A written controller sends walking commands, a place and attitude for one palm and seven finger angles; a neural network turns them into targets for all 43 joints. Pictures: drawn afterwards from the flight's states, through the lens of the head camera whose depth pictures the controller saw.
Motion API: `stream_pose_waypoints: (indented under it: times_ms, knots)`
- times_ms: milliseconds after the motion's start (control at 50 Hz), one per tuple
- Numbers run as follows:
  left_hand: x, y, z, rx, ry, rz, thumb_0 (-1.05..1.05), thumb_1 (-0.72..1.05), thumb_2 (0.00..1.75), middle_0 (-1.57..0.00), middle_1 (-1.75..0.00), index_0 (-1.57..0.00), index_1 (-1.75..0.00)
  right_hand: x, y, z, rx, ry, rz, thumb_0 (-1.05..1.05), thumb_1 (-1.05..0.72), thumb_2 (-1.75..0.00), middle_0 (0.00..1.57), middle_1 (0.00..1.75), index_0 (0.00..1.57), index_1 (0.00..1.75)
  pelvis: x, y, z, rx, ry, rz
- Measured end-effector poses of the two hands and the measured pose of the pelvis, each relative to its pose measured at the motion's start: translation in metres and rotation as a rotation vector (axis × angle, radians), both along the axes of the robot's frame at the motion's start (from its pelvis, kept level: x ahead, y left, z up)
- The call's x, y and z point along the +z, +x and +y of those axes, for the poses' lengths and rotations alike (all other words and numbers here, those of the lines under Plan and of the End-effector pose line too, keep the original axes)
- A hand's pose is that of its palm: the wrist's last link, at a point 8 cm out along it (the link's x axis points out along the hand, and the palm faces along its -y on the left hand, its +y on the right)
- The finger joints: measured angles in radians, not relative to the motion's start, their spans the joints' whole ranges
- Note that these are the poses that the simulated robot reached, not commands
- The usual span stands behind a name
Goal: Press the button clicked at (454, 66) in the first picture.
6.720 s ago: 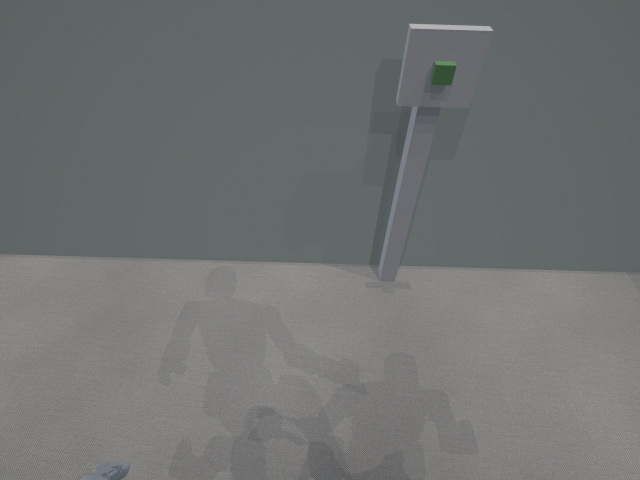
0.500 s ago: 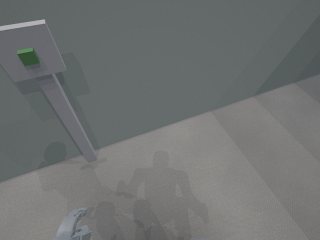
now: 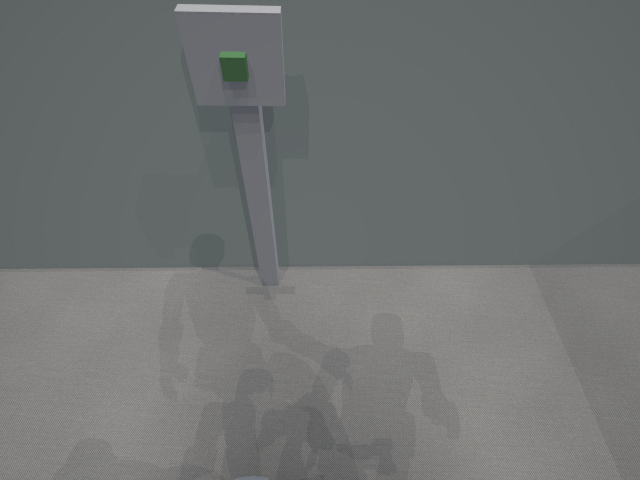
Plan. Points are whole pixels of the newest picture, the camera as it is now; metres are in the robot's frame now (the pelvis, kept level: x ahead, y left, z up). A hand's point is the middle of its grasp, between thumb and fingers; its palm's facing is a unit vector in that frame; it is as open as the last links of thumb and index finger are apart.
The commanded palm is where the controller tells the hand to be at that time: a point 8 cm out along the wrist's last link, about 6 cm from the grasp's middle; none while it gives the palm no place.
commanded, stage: take the last steps up to it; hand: left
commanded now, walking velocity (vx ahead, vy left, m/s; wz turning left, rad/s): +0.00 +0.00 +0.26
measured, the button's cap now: (234, 65) +0.77 +0.23 +0.10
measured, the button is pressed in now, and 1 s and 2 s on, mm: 0 0 0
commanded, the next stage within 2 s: come to a stop and stand still in 1.06 s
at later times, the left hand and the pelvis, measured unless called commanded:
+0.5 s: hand out of the picture +0.08 +0.22 -0.15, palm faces +0.06 -0.98 -0.18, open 7.4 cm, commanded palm none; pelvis +0.04 +0.03 +0.02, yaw +4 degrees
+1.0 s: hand out of the picture +0.12 +0.12 -0.15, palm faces +0.19 -0.96 -0.19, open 7.3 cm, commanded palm none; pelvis +0.19 -0.03 +0.01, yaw +7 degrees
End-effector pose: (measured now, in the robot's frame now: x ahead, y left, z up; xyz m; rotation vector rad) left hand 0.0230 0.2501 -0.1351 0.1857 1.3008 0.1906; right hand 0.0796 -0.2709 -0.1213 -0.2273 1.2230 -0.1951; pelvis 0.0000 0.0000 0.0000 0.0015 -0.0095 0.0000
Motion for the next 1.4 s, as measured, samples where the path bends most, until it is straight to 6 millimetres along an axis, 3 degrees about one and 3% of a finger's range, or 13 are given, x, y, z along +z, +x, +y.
stream_pose_waypoints:
  times_ms: [60, 120, 280, 420, 560, 680, 760, 940, 1040, 1180, 1240, 1320, 1400]
  knots:
    - [-0.016, -0.026, 0.023, 0.057, -0.009, 0.066, 0.00, 0.91, 0.90, -0.21, -0.30, -0.20, -0.30, 0.005, 0.027, 0.023, 0.059, -0.021, -0.068, 0.01, -0.91, -0.90, 0.20, 0.30, 0.20, 0.30, -0.007, 0.000, 0.015, 0.016, -0.005, 0.000]
    - [-0.015, -0.038, 0.037, 0.083, -0.011, 0.107, 0.00, 0.91, 0.90, -0.20, -0.30, -0.20, -0.30, 0.017, 0.040, 0.044, 0.093, -0.024, -0.107, 0.00, -0.91, -0.90, 0.20, 0.30, 0.20, 0.30, -0.001, 0.001, 0.025, 0.017, -0.021, -0.006]
    - [0.001, -0.022, 0.045, 0.079, -0.043, 0.034, 0.00, 0.91, 0.90, -0.20, -0.30, -0.20, -0.30, 0.022, 0.026, 0.084, 0.096, 0.030, -0.106, 0.00, -0.90, -0.90, 0.20, 0.30, 0.20, 0.30, 0.015, 0.009, 0.040, 0.050, -0.033, -0.012]
    - [0.008, 0.018, 0.031, 0.045, -0.057, -0.024, 0.00, 0.91, 0.90, -0.20, -0.30, -0.20, -0.30, 0.007, -0.027, 0.074, 0.000, 0.041, 0.023, -0.01, -0.93, -0.90, 0.20, 0.30, 0.21, 0.30, 0.017, 0.026, 0.037, 0.061, -0.008, -0.012]
    - [0.016, 0.084, 0.000, -0.014, -0.054, -0.077, 0.00, 0.91, 0.90, -0.20, -0.30, -0.20, -0.30, -0.006, -0.089, 0.056, -0.098, 0.080, 0.243, 0.00, -0.91, -0.90, 0.20, 0.30, 0.20, 0.30, 0.014, 0.054, 0.015, 0.062, 0.011, -0.007]
    - [0.015, 0.144, -0.035, -0.037, -0.025, -0.166, 0.00, 0.91, 0.90, -0.20, -0.30, -0.20, -0.30, -0.025, -0.099, 0.032, -0.125, 0.130, 0.392, 0.01, -0.91, -0.90, 0.20, 0.30, 0.20, 0.30, -0.002, 0.091, -0.019, 0.066, 0.015, -0.005]
    - [0.018, 0.143, -0.054, 0.035, -0.028, -0.166, 0.00, 0.91, 0.90, -0.20, -0.30, -0.20, -0.30, -0.024, -0.053, 0.013, -0.082, 0.136, 0.371, 0.01, -0.91, -0.90, 0.20, 0.30, 0.20, 0.30, 0.004, 0.114, -0.033, 0.090, 0.010, -0.019]
    - [0.019, 0.101, -0.070, 0.153, -0.030, 0.044, -0.01, 0.94, 0.90, -0.20, -0.30, -0.20, -0.30, -0.015, 0.125, -0.001, 0.028, 0.117, 0.089, 0.01, -0.91, -0.90, 0.20, 0.30, 0.20, 0.30, 0.016, 0.171, -0.039, 0.111, 0.001, -0.009]
    - [0.013, 0.082, -0.088, 0.220, -0.096, 0.168, 0.00, 0.92, 0.90, -0.20, -0.30, -0.20, -0.30, -0.011, 0.215, 0.020, 0.111, 0.120, -0.005, 0.00, -0.91, -0.90, 0.19, 0.30, 0.20, 0.30, 0.013, 0.205, -0.027, 0.121, -0.008, -0.003]
    - [-0.003, 0.082, -0.089, 0.302, -0.181, 0.325, 0.00, 0.91, 0.90, -0.21, -0.30, -0.20, -0.30, -0.012, 0.324, 0.078, 0.226, 0.115, -0.100, 0.00, -0.91, -0.90, 0.20, 0.30, 0.20, 0.30, -0.004, 0.259, 0.007, 0.127, -0.020, 0.002]
    - [-0.011, 0.101, -0.074, 0.300, -0.188, 0.350, 0.00, 0.91, 0.90, -0.21, -0.30, -0.20, -0.30, -0.012, 0.344, 0.098, 0.229, 0.106, -0.128, 0.00, -0.91, -0.90, 0.20, 0.30, 0.20, 0.30, -0.008, 0.276, 0.020, 0.122, -0.012, -0.008]
    - [-0.012, 0.150, -0.045, 0.253, -0.150, 0.281, 0.00, 0.91, 0.90, -0.21, -0.30, -0.20, -0.30, -0.006, 0.340, 0.111, 0.187, 0.104, -0.096, 0.00, -0.91, -0.90, 0.20, 0.30, 0.20, 0.30, 0.001, 0.289, 0.029, 0.102, -0.010, -0.026]
    - [-0.013, 0.206, -0.014, 0.191, -0.101, 0.172, 0.00, 0.91, 0.90, -0.20, -0.30, -0.20, -0.30, 0.004, 0.340, 0.099, 0.114, 0.069, -0.118, -0.04, -0.94, -0.90, 0.20, 0.30, 0.21, 0.30, 0.007, 0.288, 0.027, 0.098, -0.014, -0.028]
